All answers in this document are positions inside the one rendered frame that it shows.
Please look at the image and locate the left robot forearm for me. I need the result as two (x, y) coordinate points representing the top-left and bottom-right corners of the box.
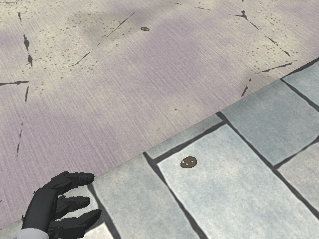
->
(12, 228), (49, 239)

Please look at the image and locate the left robot hand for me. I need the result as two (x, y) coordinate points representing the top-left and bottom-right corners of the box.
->
(21, 170), (102, 239)

